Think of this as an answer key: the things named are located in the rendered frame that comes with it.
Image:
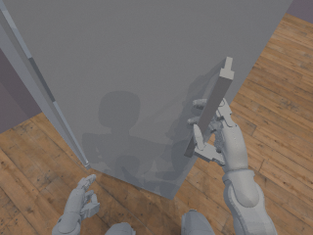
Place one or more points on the robot left forearm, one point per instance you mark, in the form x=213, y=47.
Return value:
x=68, y=224

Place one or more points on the robot right hand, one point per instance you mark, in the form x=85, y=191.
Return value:
x=228, y=138

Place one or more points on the left robot thigh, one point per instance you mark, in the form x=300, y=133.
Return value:
x=121, y=229

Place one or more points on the robot thigh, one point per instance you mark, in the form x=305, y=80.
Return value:
x=121, y=229
x=195, y=223

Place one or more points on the handle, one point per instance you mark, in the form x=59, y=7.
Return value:
x=217, y=93

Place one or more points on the fridge door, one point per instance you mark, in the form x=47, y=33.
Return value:
x=125, y=73

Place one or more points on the robot right forearm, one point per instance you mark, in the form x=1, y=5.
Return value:
x=246, y=202

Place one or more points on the right robot thigh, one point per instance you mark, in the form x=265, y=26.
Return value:
x=195, y=223

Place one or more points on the robot left hand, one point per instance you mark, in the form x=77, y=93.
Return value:
x=78, y=199

